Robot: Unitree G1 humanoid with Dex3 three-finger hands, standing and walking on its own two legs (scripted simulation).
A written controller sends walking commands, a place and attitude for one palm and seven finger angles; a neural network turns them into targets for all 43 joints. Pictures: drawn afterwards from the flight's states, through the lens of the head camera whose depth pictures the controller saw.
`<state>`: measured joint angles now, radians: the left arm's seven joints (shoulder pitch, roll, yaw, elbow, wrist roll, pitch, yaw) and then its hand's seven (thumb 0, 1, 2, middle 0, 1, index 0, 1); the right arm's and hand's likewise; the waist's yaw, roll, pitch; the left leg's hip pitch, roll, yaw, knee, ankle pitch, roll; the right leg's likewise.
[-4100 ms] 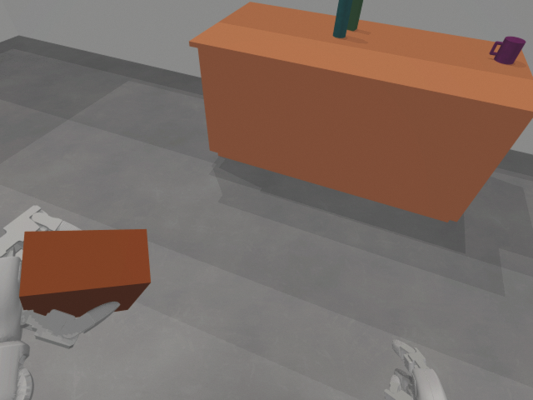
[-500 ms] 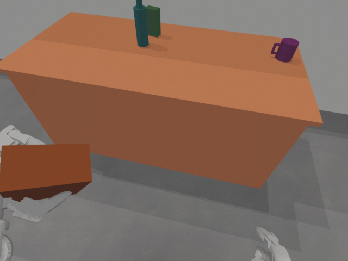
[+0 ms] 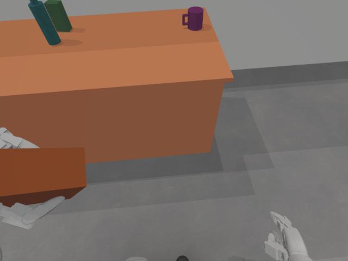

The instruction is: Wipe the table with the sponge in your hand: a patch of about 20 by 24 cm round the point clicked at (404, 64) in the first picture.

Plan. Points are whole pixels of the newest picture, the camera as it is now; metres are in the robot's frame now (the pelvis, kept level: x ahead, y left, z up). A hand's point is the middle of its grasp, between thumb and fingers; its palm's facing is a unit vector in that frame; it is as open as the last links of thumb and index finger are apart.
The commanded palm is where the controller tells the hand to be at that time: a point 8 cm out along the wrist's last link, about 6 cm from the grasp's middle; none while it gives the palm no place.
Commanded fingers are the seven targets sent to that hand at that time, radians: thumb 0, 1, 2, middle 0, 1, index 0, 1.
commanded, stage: turn to face it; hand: left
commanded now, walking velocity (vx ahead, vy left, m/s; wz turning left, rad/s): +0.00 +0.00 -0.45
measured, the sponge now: (51, 178) +0.22 +0.21 +0.16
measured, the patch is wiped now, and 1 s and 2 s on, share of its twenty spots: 0.00 0.00 0.00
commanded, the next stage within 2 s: take the last steps up to it in 0.48 s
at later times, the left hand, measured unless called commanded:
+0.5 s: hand (110, 198) +0.20 +0.11 +0.15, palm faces +0.22 -0.87 -0.45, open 10.3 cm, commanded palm +0.13 +0.18 +0.18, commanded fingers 0.00 0.10 1.30 -1.20 -1.60 -1.20 -1.60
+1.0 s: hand (110, 220) +0.16 +0.10 +0.15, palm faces +0.26 -0.87 -0.41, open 10.3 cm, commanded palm +0.13 +0.14 +0.18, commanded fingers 0.00 0.10 1.30 -1.20 -1.60 -1.20 -1.60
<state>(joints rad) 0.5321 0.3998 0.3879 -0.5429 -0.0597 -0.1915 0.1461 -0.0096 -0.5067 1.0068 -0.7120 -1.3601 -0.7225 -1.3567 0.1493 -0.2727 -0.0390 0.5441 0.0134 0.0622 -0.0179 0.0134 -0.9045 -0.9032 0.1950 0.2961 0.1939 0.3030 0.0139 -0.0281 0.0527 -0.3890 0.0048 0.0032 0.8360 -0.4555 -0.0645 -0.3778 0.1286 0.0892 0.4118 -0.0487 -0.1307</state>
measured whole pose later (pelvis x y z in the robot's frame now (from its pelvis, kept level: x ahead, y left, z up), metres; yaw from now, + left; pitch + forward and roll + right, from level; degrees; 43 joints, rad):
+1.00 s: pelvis -0.09 -0.09 -0.01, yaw -13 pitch +0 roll +0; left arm 0.47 0.31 0.33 -0.40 0.02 -0.19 0.15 -0.01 -0.51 1.01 -0.70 -1.37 -0.72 -1.36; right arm 0.28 -0.19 0.00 0.64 0.00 -0.10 -0.05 0.01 -0.90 -0.90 0.20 0.30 0.20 0.30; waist 0.02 0.03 -0.02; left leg -0.23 0.03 0.04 0.56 -0.33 0.01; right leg -0.25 -0.04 -0.12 0.60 -0.41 0.02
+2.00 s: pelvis +0.11 -0.08 +0.01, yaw -10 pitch +0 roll +3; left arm 0.48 0.34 0.33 -0.50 0.01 -0.25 0.13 -0.01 -0.51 1.01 -0.70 -1.37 -0.72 -1.37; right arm 0.18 -0.26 -0.04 0.64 0.00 -0.07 -0.04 0.01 -0.90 -0.90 0.20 0.30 0.20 0.30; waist -0.01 -0.03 0.11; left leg -0.55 0.10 0.06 0.94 -0.27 -0.01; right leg -0.20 -0.11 -0.18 0.49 -0.30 -0.02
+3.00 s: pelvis +0.30 +0.01 -0.01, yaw -11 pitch -1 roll +1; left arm 0.42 0.43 0.42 -0.48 -0.02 -0.26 0.15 -0.01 -0.52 1.02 -0.70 -1.38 -0.72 -1.37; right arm 0.19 -0.17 -0.03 0.59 0.01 -0.09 -0.04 0.01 -0.90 -0.90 0.19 0.30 0.19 0.30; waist -0.01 -0.04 0.06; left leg -0.32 0.04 0.14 0.56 -0.22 0.02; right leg -0.41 -0.07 -0.09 1.05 -0.52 0.02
